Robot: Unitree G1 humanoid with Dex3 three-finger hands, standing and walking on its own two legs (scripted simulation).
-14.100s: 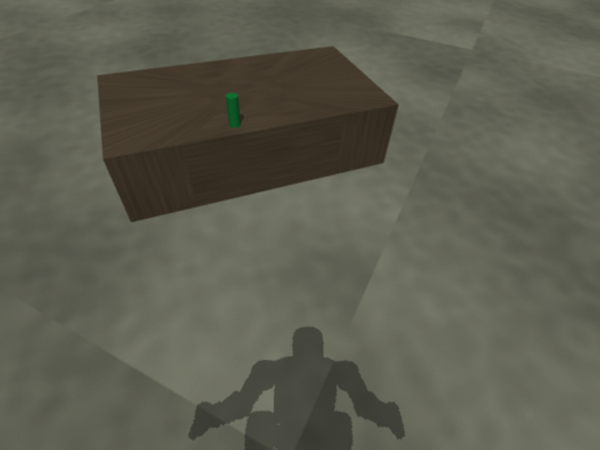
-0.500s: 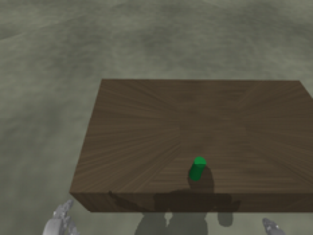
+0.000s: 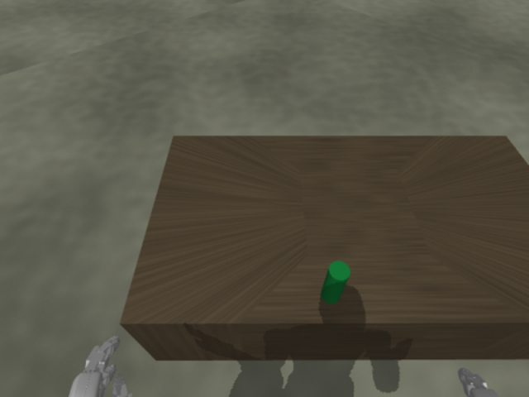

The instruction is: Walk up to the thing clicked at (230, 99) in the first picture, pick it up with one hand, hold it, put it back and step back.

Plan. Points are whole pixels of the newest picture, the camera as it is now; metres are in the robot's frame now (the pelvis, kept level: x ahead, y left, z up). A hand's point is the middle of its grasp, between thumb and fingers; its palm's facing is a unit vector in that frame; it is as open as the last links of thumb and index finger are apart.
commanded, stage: go down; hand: right
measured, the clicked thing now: (334, 283) +0.46 -0.17 -0.29
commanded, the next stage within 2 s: approach in 1.46 s
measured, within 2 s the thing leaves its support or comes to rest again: neither
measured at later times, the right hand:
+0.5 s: hand (470, 317) +0.28 -0.32 -0.03, palm faces +0.14 +0.97 -0.20, open 17.0 cm
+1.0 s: hand (479, 276) +0.34 -0.35 -0.02, palm faces +0.15 +0.98 -0.12, open 17.4 cm
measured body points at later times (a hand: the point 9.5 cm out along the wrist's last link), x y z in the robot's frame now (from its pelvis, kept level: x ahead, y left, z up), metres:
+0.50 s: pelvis -0.02 +0.01 +0.00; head +0.05 -0.01 +0.44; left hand +0.09 +0.28 -0.09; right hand +0.27 -0.37 -0.02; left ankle +0.01 +0.13 -0.68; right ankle -0.02 -0.11 -0.68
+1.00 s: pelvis -0.03 +0.00 -0.02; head +0.09 -0.03 +0.42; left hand +0.03 +0.29 -0.11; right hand +0.33 -0.40 -0.01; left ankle +0.01 +0.13 -0.68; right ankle -0.02 -0.11 -0.68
